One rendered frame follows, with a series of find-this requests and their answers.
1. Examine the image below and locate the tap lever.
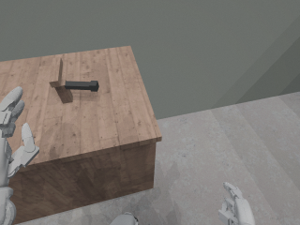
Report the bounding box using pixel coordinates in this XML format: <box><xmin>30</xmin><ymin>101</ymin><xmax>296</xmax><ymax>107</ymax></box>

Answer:
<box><xmin>65</xmin><ymin>81</ymin><xmax>99</xmax><ymax>92</ymax></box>

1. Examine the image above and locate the robot left hand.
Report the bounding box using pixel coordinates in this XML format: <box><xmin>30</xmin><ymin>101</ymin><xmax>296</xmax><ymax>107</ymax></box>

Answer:
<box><xmin>0</xmin><ymin>86</ymin><xmax>39</xmax><ymax>188</ymax></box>

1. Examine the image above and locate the robot left forearm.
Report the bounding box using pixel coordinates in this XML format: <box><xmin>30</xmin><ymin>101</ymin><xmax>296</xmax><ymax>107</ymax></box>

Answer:
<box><xmin>0</xmin><ymin>187</ymin><xmax>17</xmax><ymax>225</ymax></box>

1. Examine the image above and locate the robot right hand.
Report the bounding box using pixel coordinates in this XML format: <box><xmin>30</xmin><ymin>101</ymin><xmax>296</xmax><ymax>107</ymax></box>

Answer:
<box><xmin>218</xmin><ymin>182</ymin><xmax>256</xmax><ymax>225</ymax></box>

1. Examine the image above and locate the left robot thigh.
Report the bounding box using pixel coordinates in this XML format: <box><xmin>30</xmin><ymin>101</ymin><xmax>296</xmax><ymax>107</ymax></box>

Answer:
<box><xmin>110</xmin><ymin>214</ymin><xmax>139</xmax><ymax>225</ymax></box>

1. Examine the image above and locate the counter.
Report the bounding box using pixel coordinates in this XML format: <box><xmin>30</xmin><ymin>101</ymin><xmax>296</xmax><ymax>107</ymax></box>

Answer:
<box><xmin>0</xmin><ymin>45</ymin><xmax>162</xmax><ymax>225</ymax></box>

